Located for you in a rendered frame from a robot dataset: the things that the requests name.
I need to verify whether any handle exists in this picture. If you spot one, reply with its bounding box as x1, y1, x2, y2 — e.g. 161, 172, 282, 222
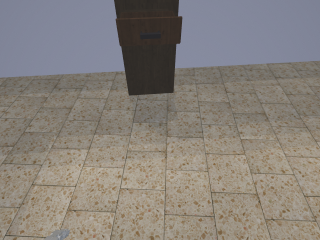
140, 31, 161, 39

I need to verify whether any drawer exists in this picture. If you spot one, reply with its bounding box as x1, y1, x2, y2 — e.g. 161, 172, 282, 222
115, 11, 183, 47

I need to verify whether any cabinet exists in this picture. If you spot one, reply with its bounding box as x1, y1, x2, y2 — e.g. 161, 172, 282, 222
114, 0, 179, 96

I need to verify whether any left robot hand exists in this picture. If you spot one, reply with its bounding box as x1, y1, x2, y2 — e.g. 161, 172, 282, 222
44, 229, 70, 240

